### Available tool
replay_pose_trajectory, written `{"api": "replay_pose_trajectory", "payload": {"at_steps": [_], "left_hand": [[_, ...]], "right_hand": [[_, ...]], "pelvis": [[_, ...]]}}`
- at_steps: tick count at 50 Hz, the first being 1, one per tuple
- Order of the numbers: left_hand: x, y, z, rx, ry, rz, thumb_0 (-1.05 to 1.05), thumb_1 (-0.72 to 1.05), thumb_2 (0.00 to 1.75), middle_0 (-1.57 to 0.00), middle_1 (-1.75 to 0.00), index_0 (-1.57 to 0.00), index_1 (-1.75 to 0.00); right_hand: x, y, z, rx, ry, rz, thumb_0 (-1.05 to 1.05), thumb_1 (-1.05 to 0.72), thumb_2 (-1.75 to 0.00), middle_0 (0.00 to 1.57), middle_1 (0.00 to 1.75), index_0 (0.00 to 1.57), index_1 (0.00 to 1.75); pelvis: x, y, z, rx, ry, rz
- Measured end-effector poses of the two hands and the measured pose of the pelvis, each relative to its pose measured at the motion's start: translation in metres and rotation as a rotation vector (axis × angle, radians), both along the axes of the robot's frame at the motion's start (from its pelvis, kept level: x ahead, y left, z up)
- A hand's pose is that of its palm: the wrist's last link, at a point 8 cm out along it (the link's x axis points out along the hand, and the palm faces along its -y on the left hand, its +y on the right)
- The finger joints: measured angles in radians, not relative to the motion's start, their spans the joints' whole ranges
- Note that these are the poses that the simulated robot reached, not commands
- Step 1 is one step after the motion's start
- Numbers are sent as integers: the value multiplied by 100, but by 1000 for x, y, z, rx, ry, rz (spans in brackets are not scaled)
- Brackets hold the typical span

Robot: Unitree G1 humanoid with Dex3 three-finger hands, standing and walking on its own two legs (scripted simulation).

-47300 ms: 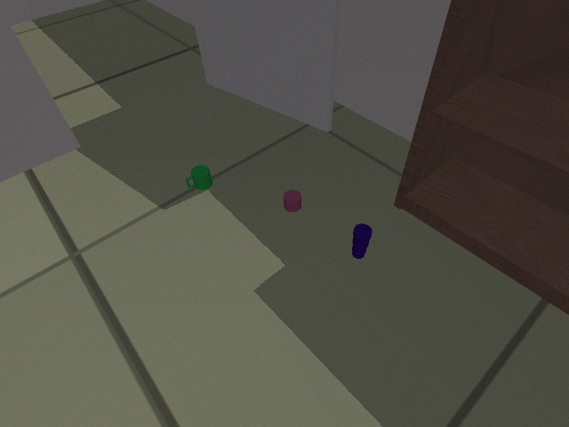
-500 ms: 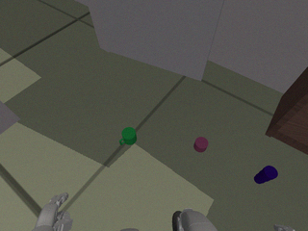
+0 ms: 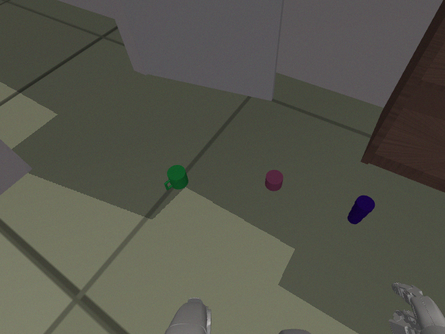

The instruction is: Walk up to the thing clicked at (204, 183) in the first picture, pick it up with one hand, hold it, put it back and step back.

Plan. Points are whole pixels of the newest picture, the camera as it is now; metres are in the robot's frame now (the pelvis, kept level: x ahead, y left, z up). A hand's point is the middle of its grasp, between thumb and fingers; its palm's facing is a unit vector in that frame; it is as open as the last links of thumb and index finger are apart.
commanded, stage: step back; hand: left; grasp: from above
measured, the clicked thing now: (175, 179) +0.85 +0.31 -0.70
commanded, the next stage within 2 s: stand in 1.80 s
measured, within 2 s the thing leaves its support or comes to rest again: neither
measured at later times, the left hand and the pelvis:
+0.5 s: hand out of the picture -0.05 +0.23 -0.13, palm faces +0.10 -0.93 -0.34, open 7.4 cm; pelvis -0.14 -0.04 +0.01, yaw +6 degrees
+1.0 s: hand out of the picture -0.17 +0.27 -0.13, palm faces +0.08 -0.91 -0.41, open 7.4 cm; pelvis -0.17 -0.01 +0.01, yaw +6 degrees
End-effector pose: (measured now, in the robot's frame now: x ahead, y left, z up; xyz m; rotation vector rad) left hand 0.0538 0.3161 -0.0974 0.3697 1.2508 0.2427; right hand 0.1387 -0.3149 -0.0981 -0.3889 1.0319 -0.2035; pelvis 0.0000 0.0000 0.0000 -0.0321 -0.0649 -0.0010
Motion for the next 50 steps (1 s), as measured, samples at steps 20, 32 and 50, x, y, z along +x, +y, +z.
{"api": "replay_pose_trajectory", "payload": {"at_steps": [20, 32, 50], "left_hand": [[-77, -33, 3, -13, -195, 45, 1, 91, 90, -20, -30, -21, -30], [-188, -55, 3, -9, -95, 90, 1, 91, 90, -20, -30, -21, -30], [-237, -3, 6, 10, 21, 123, 1, 91, 90, -20, -30, -21, -30]], "right_hand": [[-173, -11, -9, 9, 236, 53, 1, -90, -89, 20, 30, 21, 30], [-169, -32, 5, 27, 49, 85, 0, -90, -89, 20, 30, 21, 30], [-218, -1, 2, 37, 161, 56, 1, -90, -89, 20, 29, 21, 30]], "pelvis": [[-118, -31, 4, 83, 14, 114], [-167, -53, 9, -12, 2, 85], [-172, -13, 14, 45, 31, 103]]}}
